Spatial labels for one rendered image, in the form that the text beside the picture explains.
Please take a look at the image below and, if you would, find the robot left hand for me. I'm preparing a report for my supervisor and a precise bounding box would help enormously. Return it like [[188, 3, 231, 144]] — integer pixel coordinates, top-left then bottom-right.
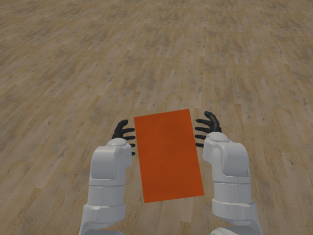
[[112, 119, 135, 156]]

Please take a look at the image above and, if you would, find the robot left forearm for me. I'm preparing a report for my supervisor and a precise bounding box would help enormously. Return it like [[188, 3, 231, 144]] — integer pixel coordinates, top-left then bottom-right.
[[78, 138, 132, 235]]

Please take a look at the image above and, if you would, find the carton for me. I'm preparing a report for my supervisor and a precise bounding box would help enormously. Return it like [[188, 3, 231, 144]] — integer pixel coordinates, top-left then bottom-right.
[[134, 109, 204, 203]]

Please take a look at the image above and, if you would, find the robot right forearm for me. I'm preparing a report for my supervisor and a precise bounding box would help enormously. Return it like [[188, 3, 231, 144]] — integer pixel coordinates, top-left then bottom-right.
[[202, 132, 263, 235]]

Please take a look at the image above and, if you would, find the robot right hand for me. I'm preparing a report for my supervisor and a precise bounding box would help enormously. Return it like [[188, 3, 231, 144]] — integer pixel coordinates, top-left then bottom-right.
[[195, 111, 222, 148]]

